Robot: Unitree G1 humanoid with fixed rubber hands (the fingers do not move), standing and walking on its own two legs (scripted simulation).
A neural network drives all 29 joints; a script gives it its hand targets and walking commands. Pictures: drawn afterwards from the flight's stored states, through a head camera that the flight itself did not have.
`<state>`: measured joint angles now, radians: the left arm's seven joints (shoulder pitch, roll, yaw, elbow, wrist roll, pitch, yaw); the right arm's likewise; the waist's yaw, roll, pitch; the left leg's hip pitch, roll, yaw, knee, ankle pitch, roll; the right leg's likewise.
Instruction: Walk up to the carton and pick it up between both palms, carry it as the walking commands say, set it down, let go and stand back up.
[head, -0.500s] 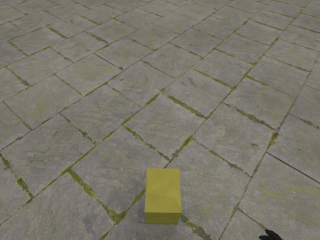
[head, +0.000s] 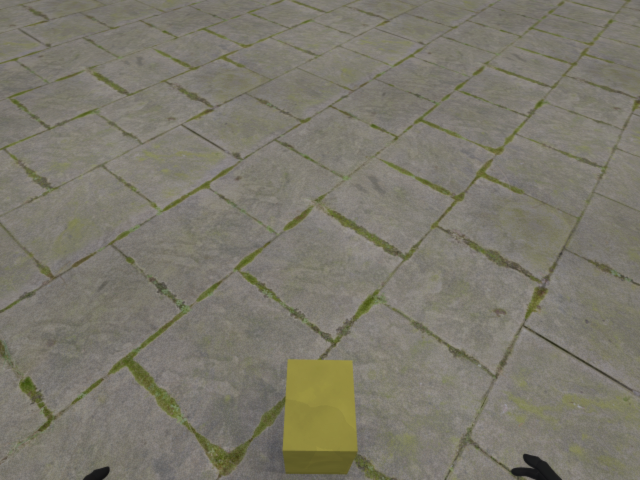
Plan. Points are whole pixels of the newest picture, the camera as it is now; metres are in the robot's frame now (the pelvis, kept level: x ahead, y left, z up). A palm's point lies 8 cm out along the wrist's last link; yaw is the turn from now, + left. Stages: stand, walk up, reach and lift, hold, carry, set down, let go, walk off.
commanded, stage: walk up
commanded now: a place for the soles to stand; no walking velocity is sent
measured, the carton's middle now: (318, 418) +0.40 -0.02 -0.65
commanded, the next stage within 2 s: reach and lift in 0.72 s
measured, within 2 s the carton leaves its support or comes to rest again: neither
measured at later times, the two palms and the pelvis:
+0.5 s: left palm out of the picture +0.09 +0.30 -0.11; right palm out of the picture +0.09 -0.31 -0.11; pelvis +0.00 +0.00 +0.00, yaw -1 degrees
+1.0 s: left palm out of the picture +0.14 +0.27 -0.11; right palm out of the picture +0.16 -0.29 -0.11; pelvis -0.02 -0.01 -0.02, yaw +3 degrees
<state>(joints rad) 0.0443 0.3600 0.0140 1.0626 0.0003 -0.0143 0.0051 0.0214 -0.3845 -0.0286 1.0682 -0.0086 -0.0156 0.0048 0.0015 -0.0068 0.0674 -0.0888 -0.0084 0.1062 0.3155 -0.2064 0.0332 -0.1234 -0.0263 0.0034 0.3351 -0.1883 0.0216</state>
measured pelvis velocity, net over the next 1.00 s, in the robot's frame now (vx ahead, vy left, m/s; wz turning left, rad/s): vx -0.02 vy -0.01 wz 0.05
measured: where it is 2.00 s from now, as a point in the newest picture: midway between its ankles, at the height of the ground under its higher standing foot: outside the picture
